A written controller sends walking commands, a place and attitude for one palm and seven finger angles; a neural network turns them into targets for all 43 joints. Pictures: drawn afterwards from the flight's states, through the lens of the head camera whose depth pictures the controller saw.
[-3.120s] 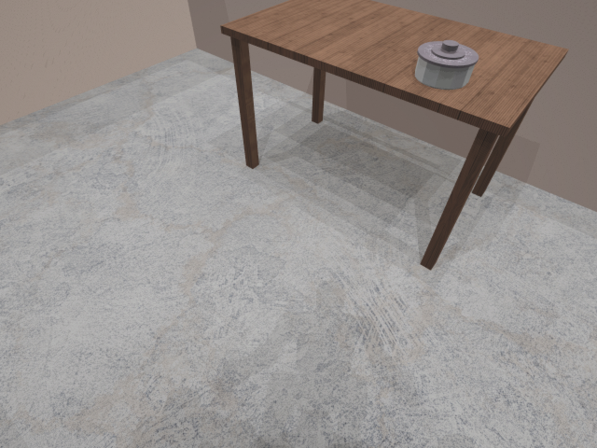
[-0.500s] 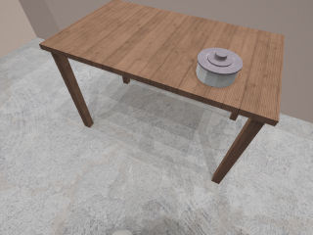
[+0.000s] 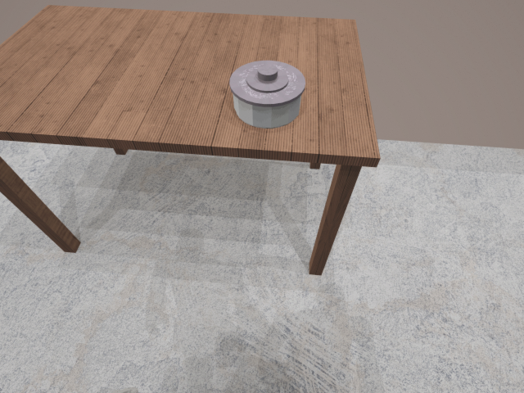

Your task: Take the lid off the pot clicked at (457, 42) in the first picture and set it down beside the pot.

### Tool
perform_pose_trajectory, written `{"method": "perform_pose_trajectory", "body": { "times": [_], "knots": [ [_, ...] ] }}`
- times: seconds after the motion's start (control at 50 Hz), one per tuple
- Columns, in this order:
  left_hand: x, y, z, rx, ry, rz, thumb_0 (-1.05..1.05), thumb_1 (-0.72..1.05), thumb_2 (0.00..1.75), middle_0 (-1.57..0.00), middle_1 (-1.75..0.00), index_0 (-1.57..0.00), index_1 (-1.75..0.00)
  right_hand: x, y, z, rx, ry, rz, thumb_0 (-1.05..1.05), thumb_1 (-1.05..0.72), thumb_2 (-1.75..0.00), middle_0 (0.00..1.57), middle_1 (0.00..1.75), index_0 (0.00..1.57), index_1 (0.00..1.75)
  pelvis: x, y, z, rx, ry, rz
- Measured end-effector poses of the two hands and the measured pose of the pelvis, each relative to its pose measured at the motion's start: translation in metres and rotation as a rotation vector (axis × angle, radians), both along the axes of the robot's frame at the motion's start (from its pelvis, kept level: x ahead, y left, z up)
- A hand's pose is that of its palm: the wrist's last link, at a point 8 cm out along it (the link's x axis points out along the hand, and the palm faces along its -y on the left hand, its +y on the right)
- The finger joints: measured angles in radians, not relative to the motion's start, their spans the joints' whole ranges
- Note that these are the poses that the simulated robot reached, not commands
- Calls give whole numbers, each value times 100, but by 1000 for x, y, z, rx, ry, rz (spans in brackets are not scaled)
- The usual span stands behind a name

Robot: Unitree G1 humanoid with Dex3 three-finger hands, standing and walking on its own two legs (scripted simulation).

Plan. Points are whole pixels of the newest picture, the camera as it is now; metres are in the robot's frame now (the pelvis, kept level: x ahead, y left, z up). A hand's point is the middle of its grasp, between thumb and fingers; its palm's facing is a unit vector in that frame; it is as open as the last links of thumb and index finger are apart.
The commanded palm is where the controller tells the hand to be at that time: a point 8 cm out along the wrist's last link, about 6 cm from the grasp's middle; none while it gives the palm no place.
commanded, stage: take the last steps up to it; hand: left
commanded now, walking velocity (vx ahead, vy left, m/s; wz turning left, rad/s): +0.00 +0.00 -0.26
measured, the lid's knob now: (267, 72) +0.77 +0.01 +0.06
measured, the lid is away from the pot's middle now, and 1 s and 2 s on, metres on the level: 0.00 0.00 0.00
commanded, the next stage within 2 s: come to a stop and stand still in 0.80 s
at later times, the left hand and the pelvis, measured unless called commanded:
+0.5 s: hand out of the picture +0.14 +0.20 -0.16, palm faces -0.07 -0.99 -0.15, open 7.4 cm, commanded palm none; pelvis +0.08 +0.01 +0.02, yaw -6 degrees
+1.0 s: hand (213, 294) +0.32 +0.11 -0.16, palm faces -0.09 -0.98 -0.20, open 7.3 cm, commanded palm none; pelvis +0.24 -0.06 +0.01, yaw -7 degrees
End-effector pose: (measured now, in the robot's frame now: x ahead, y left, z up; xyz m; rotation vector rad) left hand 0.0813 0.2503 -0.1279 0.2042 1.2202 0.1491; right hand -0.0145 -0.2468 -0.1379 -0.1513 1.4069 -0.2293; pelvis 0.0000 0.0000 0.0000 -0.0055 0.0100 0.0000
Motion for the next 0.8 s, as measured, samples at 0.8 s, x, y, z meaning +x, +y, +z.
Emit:
{"method": "perform_pose_trajectory", "body": {
  "times": [0.8],
  "knots": [
    [208,-93,-21,-80,-7,-139,1,91,90,-20,-29,-19,-30,63,11,-5,114,246,-218,0,-90,-89,21,30,20,30,185,-51,-10,-4,1,-132]
  ]
}}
